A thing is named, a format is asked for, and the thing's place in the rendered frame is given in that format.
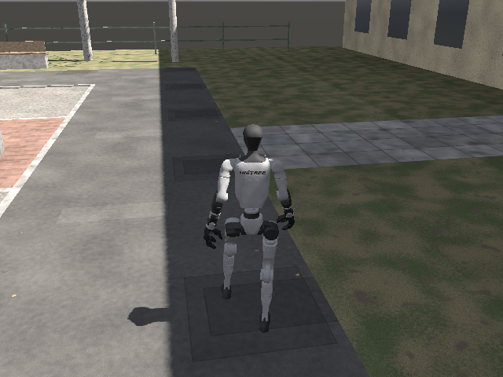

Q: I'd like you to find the right robot shin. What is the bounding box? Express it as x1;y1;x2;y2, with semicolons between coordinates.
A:
261;269;274;322

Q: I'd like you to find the left robot forearm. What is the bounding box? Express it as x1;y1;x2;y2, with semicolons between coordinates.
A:
206;191;223;230

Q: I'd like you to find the robot left hand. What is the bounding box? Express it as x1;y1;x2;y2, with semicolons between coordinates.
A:
204;227;222;249

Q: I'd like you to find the right robot forearm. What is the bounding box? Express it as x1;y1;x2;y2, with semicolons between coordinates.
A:
281;189;294;218

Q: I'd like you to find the robot right foot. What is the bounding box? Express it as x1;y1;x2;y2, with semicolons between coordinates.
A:
259;312;270;333

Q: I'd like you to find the robot right hand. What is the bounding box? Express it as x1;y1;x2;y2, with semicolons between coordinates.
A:
277;214;295;230

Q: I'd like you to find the robot right upper arm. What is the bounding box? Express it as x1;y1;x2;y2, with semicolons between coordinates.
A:
269;159;289;201

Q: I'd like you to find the robot left upper arm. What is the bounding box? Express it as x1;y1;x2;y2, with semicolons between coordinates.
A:
215;158;237;203

